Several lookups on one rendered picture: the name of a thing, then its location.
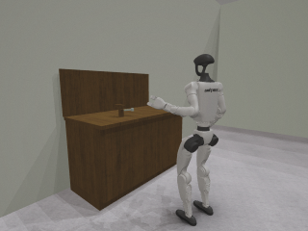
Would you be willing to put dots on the robot right foot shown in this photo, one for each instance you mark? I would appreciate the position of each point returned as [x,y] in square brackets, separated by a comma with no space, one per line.
[208,210]

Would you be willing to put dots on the counter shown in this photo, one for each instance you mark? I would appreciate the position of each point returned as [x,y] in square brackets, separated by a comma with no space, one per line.
[112,152]

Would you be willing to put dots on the tap lever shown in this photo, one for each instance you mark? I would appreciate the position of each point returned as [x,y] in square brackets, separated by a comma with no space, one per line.
[132,110]

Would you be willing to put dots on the robot left shin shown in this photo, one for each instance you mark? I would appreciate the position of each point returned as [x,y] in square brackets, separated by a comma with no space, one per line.
[185,192]

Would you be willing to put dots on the left robot upper arm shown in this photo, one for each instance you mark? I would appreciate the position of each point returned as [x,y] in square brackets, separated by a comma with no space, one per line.
[191,92]

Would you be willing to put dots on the robot left hand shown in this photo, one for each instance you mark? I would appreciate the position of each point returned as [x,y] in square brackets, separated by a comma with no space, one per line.
[158,104]

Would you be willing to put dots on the robot left forearm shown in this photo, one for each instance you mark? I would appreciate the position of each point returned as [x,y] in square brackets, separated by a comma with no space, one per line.
[179,111]

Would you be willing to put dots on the right robot upper arm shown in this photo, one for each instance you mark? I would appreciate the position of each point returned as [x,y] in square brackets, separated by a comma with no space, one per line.
[221,101]

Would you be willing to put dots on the robot right forearm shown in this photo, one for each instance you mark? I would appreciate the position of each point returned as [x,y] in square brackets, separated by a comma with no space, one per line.
[217,117]

